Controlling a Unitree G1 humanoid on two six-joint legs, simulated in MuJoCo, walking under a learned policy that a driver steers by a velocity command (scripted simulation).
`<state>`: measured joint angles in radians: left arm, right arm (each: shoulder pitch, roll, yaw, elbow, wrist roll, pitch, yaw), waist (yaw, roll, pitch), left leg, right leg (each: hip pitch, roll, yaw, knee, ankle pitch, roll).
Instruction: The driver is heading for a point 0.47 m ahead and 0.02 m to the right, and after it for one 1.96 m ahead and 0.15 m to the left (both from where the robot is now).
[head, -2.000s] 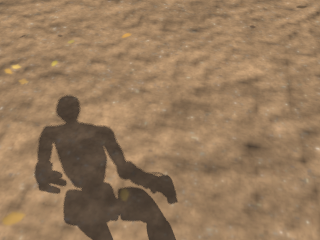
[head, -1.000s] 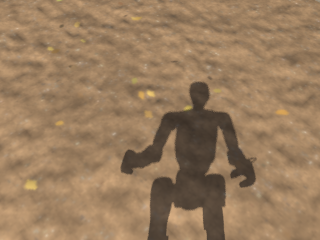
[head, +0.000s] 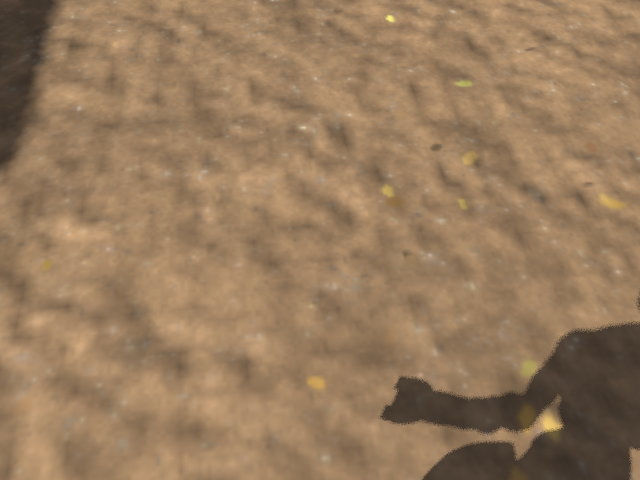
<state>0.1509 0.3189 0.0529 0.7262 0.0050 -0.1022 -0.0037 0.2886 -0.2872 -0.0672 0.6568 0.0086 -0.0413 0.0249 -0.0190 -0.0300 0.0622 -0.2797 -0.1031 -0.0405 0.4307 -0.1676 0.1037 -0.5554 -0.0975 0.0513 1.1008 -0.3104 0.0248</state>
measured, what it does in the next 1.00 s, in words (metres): walks ahead: right foot, then left foot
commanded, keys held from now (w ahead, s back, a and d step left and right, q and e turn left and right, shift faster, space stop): w+q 0.02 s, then w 0.34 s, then no key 0.64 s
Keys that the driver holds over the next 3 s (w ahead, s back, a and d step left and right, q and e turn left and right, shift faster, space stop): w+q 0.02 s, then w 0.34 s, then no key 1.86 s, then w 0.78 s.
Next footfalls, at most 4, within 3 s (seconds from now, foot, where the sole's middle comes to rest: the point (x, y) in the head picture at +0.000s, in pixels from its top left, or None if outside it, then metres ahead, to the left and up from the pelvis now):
0.32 right None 0.38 -0.14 -0.78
0.74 left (261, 453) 0.50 0.11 -0.78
2.96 right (353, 291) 0.89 -0.10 -0.78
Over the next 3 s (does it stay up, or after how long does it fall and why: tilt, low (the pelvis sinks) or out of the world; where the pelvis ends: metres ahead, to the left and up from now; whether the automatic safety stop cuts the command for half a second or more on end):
stays up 0.71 -0.01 -0.03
